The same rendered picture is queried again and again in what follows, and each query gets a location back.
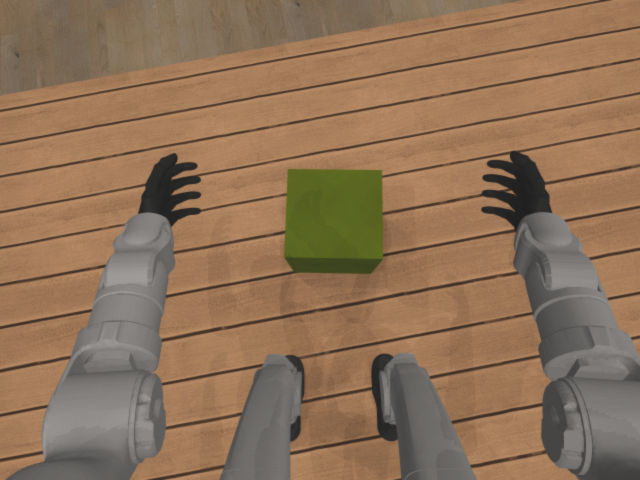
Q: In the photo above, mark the right robot upper arm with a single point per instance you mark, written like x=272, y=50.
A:
x=592, y=427

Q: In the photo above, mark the robot right foot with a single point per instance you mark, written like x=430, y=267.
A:
x=386, y=430

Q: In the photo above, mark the robot left forearm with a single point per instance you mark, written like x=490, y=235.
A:
x=123, y=329

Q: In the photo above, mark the right robot thigh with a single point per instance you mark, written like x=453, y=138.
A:
x=429, y=448

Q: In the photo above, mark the carton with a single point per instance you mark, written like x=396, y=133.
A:
x=334, y=221

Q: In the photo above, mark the robot left hand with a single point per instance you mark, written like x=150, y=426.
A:
x=157, y=197

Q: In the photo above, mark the left robot upper arm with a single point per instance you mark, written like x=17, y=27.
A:
x=101, y=426

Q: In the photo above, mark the robot right hand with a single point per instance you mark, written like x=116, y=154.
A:
x=529, y=188

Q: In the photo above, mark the robot right forearm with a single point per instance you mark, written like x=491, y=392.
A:
x=578, y=331

